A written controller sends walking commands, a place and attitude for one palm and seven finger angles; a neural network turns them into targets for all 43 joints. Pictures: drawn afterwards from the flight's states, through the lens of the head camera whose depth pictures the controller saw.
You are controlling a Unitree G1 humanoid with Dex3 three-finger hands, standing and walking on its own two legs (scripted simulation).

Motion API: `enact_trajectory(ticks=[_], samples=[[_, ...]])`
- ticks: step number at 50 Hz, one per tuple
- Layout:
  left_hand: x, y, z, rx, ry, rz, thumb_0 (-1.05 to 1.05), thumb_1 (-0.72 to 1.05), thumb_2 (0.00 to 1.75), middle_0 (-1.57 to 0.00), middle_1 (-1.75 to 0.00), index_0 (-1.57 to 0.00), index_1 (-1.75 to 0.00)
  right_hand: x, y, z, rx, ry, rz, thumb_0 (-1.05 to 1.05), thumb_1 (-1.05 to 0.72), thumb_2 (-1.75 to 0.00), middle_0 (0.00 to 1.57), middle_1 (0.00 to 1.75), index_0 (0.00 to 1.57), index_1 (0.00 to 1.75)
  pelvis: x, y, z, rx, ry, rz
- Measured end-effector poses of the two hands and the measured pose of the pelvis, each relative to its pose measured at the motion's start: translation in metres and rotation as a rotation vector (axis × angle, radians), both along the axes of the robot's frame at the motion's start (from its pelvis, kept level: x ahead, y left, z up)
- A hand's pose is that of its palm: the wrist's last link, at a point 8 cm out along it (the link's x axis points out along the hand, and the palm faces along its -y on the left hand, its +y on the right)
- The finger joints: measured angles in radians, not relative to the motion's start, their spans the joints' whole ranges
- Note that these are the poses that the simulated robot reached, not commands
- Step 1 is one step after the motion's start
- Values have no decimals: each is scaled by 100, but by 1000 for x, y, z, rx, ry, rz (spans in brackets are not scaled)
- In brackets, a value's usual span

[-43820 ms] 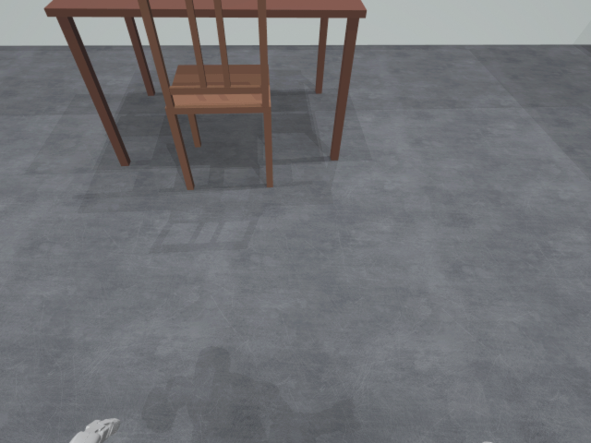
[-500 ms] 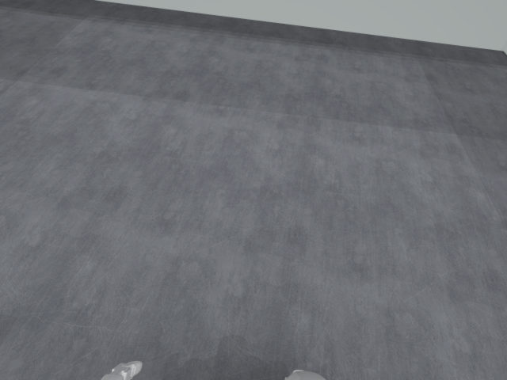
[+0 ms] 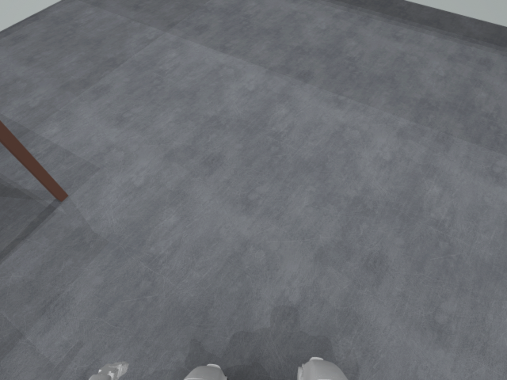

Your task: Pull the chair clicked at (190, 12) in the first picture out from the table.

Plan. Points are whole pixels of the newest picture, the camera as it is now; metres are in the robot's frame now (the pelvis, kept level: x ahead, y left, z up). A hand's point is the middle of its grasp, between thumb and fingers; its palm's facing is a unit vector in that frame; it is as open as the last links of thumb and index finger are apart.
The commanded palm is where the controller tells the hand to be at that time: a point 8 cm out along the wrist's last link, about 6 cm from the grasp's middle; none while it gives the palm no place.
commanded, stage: turn to face it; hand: left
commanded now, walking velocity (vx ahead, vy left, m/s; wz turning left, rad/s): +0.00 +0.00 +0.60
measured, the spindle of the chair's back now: out of the picture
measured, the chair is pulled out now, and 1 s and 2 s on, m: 0.34 0.34 0.34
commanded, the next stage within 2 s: take the last steps up to it in 1.60 s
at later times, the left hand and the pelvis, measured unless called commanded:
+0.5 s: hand out of the picture +0.09 +0.20 -0.16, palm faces +0.30 -0.92 -0.26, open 7.4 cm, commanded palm none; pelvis +0.05 -0.03 +0.00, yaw +18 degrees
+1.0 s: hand out of the picture +0.06 +0.21 -0.16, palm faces +0.56 -0.79 -0.24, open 7.4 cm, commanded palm none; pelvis +0.08 -0.02 +0.01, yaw +36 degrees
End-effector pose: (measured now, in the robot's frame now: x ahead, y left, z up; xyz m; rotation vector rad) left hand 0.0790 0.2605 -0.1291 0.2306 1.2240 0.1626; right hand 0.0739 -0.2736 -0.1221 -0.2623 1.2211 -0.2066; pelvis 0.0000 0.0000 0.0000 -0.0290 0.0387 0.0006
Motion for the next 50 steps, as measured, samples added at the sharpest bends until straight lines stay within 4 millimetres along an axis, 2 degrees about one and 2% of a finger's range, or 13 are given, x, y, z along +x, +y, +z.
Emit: enact_trajectory(ticks=[4,7,12,16,19,24,28,30,33,37,41,45,50], samples=[[7,-9,2,36,-83,25,1,91,90,-20,-30,-20,-30,22,-11,-16,37,15,43,0,-91,-90,20,30,20,30,10,-21,-11,38,4,47],[-1,-17,1,39,-68,71,1,91,90,-20,-30,-20,-30,43,-13,-20,51,17,85,0,-91,-90,20,30,20,30,15,-26,-12,32,-17,95],[-17,-25,-4,-3,-18,134,1,91,90,-20,-30,-20,-30,79,3,-7,70,-6,151,0,-91,-90,20,29,20,30,27,-24,-4,64,-9,151],[-29,-20,-22,-43,6,200,1,91,90,-20,-30,-20,-30,105,19,-8,56,-49,218,0,-91,-90,20,30,20,30,34,-16,-14,51,-3,205],[-31,-17,-20,-31,31,239,1,91,90,-20,-30,-20,-30,108,26,-6,52,-28,247,0,-91,-90,20,30,20,30,38,-19,-9,42,-13,241],[-13,-14,2,1,-44,287,1,91,90,-20,-30,-20,-30,107,21,-7,48,55,286,0,-91,-90,20,30,21,30,47,-28,1,7,-14,311],[-5,-12,6,63,-134,311,1,91,90,-20,-30,-20,-30,122,10,-24,64,82,315,0,-90,-90,20,30,21,30,60,-42,-12,43,-7,351],[-11,-15,5,70,-125,336,1,91,90,-20,-30,-20,-30,135,8,-27,60,80,338,0,-91,-90,20,30,21,30,60,-42,-13,36,-28,380],[-23,-21,4,52,-88,368,1,91,90,-20,-30,-20,-30,153,14,-20,55,65,369,0,-91,-90,20,30,20,30,62,-39,-9,40,-32,421],[-42,-24,-10,-3,-60,430,1,91,90,-20,-30,-20,-30,173,34,-5,40,31,431,0,-91,-90,20,29,20,30,65,-31,-7,57,-19,471],[-61,-21,-27,-43,-26,505,1,91,90,-20,-30,-20,-30,185,51,-3,13,2,493,0,-91,-90,20,29,20,30,67,-20,-14,39,-11,519],[-66,-19,-16,-43,-6,556,1,91,90,-20,-30,-20,-30,183,59,5,-2,44,531,0,-91,-90,20,30,20,30,73,-19,-1,8,-4,571],[-54,-13,5,-4,-69,597,1,91,90,-20,-30,-20,-30,188,61,1,1,114,575,0,-91,-90,20,30,21,30,82,-24,7,-12,-1,635]])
